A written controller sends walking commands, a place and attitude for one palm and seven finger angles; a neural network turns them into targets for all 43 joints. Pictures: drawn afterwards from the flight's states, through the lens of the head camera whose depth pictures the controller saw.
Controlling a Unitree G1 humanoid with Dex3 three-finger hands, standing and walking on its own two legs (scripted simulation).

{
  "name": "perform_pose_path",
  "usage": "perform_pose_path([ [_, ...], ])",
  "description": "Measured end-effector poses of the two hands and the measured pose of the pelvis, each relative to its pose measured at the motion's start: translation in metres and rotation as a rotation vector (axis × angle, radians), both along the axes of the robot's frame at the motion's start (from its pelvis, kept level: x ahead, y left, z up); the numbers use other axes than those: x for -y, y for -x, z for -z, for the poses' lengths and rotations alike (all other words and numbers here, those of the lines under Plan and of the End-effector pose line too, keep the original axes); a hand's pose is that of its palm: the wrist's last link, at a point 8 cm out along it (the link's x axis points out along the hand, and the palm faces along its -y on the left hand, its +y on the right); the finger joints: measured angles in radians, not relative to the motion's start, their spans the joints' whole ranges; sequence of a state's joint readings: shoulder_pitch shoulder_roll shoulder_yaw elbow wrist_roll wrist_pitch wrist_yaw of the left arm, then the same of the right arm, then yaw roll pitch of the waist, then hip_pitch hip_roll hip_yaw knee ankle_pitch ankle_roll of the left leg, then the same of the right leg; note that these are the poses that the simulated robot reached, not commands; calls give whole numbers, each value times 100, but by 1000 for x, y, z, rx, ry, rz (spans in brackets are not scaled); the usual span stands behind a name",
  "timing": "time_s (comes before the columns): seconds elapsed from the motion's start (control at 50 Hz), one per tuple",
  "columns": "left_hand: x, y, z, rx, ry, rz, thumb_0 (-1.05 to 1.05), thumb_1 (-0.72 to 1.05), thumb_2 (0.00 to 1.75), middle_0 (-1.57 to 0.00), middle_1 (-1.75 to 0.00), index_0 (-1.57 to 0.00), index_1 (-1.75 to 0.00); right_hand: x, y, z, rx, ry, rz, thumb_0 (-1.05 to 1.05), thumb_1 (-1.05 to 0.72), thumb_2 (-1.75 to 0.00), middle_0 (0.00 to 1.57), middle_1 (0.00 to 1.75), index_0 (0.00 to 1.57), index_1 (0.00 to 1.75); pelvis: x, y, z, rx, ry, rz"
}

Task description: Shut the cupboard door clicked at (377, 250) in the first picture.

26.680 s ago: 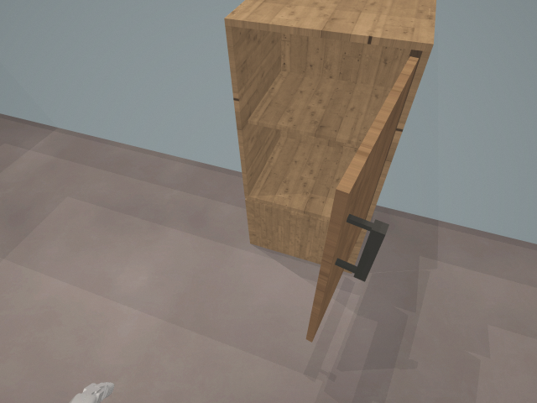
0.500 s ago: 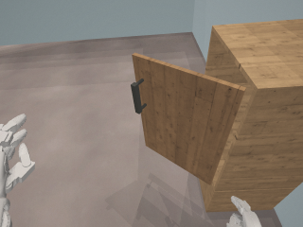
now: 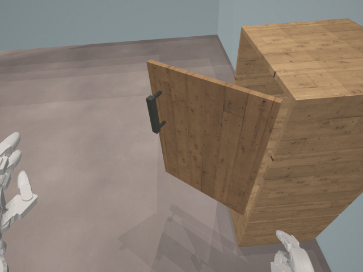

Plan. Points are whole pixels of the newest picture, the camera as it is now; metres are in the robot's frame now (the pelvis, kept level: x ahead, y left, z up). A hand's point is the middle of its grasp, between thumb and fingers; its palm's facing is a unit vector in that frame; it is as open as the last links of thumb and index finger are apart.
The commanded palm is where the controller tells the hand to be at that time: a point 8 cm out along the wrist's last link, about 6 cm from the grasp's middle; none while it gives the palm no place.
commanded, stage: step back with the hand held close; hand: left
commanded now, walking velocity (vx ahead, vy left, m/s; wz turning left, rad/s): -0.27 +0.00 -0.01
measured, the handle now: (157, 112) +0.63 +0.15 -0.01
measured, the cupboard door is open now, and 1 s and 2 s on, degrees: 51 51 51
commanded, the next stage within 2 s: stop stepping back and stand still in 1.18 s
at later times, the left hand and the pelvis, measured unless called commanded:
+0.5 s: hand (2, 229) +0.14 +0.29 +0.15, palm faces +0.40 -0.77 -0.49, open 7.4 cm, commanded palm +0.09 +0.32 +0.17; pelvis -0.06 +0.03 -0.01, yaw -1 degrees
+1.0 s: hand out of the picture +0.09 +0.30 +0.16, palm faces +0.44 -0.74 -0.51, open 7.4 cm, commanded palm +0.02 +0.33 +0.17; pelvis -0.11 +0.02 -0.02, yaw +2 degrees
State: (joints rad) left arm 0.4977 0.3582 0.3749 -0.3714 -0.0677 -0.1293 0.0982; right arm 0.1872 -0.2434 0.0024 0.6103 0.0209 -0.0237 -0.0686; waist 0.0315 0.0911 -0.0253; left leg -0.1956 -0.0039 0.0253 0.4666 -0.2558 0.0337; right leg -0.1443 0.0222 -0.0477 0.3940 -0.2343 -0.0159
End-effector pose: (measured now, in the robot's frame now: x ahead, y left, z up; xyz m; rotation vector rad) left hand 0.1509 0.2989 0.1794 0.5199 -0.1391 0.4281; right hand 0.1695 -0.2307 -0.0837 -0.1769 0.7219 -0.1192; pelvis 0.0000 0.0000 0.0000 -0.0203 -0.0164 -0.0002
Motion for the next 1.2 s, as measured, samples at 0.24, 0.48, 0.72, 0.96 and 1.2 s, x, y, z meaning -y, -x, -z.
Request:
perform_pose_path([
  [0.24,-14,1,3,-40,-56,82,1,89,90,-21,-31,-21,-30,4,28,-4,-51,57,103,1,-91,-90,20,30,20,30,-19,18,3,-34,-11,22],
  [0.48,-27,44,6,41,-82,70,1,89,90,-21,-31,-21,-30,-13,68,-5,-23,74,73,1,-91,-90,20,30,20,30,-27,56,12,-32,-2,15],
  [0.72,-18,76,6,146,-77,62,1,89,90,-21,-31,-21,-30,-7,109,8,-49,89,46,1,-90,-90,20,30,20,30,-20,84,21,-18,9,3],
  [0.96,-34,94,1,146,-156,102,1,89,90,-21,-31,-21,-30,-7,140,1,-67,132,76,1,-91,-90,20,30,20,30,-27,105,18,-50,55,-36],
  [1.2,1,128,7,128,-68,195,1,89,90,-21,-31,-21,-30,-16,140,-4,7,77,9,1,-91,-90,20,30,20,30,-12,157,16,-81,51,9],
])
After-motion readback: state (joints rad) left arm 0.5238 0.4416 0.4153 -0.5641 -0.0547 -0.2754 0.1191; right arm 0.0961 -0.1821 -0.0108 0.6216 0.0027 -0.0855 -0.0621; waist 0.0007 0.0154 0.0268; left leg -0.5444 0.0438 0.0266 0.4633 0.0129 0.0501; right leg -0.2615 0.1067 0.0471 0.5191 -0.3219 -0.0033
